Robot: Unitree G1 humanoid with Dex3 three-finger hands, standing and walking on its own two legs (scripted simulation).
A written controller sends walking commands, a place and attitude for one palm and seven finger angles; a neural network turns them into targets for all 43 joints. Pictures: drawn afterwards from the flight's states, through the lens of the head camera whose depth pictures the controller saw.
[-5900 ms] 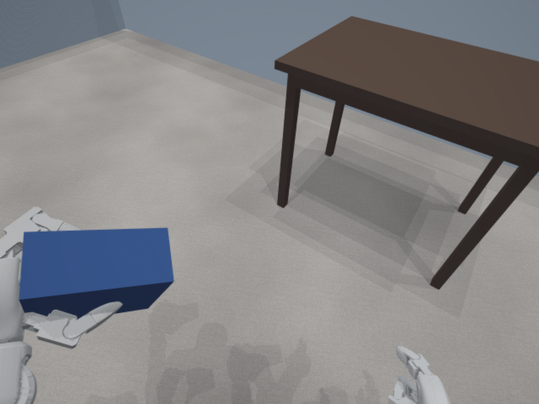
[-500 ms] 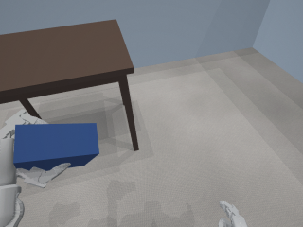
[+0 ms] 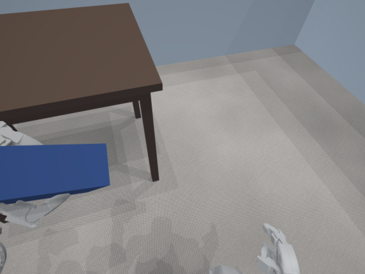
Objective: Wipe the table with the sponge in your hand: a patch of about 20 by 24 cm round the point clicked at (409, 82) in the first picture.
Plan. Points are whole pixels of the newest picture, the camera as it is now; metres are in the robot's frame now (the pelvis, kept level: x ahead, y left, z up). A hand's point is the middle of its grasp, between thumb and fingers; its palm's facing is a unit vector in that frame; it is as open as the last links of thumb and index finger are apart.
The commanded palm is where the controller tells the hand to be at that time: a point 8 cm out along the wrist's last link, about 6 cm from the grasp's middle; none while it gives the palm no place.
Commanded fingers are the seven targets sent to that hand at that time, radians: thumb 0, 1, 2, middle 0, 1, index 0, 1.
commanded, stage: take the last steps up to it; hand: left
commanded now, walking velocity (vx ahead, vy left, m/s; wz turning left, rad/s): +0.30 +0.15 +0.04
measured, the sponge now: (67, 173) +0.24 +0.20 +0.16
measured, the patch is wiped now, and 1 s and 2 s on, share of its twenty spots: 0.00 0.00 0.00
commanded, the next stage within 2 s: come to a stop and stand still in 0.54 s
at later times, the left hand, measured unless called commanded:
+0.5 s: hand (45, 117) +0.34 +0.26 +0.18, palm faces +0.36 -0.80 -0.48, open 10.1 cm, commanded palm +0.27 +0.32 +0.18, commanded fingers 0.00 0.10 1.30 -1.20 -1.60 -1.20 -1.60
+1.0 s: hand (41, 89) +0.40 +0.30 +0.18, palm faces +0.40 -0.77 -0.50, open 10.0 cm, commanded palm +0.34 +0.34 +0.18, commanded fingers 0.00 0.10 1.30 -1.20 -1.60 -1.20 -1.60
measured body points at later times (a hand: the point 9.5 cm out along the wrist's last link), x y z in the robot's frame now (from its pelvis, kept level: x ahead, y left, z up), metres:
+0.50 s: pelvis +0.12 +0.04 +0.01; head +0.18 +0.04 +0.45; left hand +0.31 +0.30 +0.21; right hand +0.30 -0.23 -0.09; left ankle +0.18 +0.21 -0.70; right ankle +0.09 -0.08 -0.73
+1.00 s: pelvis +0.19 +0.06 +0.00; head +0.22 +0.03 +0.45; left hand +0.37 +0.33 +0.21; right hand +0.36 -0.13 -0.11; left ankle +0.18 +0.19 -0.72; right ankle +0.21 +0.00 -0.73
